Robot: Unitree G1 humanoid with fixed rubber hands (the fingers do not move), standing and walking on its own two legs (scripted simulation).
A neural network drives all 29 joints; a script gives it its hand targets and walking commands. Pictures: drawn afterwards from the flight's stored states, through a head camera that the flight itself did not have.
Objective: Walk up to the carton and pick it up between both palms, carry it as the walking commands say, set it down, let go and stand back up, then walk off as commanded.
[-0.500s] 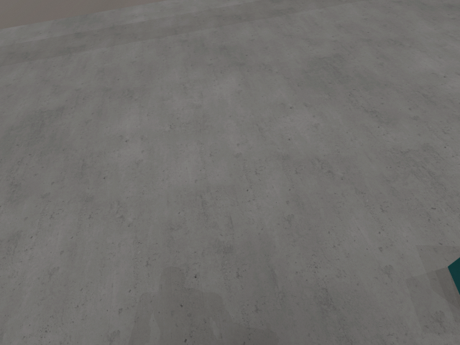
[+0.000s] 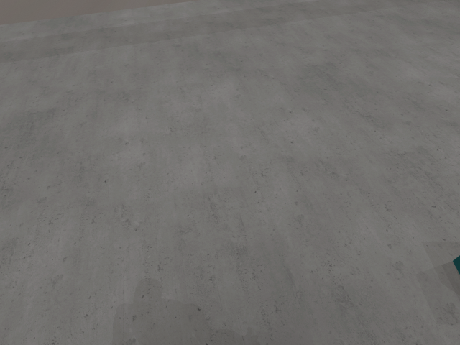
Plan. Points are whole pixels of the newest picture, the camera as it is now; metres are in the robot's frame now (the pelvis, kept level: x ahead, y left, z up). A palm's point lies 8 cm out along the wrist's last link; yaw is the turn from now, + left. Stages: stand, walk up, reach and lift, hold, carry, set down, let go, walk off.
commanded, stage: walk off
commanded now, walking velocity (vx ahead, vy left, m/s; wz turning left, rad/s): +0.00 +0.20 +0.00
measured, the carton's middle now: out of the picture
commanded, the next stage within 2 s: none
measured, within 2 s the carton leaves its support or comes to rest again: neither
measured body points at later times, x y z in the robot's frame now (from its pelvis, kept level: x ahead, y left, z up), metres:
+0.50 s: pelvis -0.02 +0.14 +0.00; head +0.02 +0.16 +0.45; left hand -0.03 +0.44 -0.15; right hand +0.08 -0.12 -0.13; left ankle -0.01 +0.27 -0.74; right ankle -0.03 -0.05 -0.70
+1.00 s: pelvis -0.03 +0.24 +0.01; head -0.01 +0.20 +0.46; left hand -0.01 +0.51 -0.11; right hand +0.01 -0.01 -0.15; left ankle -0.05 +0.38 -0.65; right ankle -0.04 +0.14 -0.73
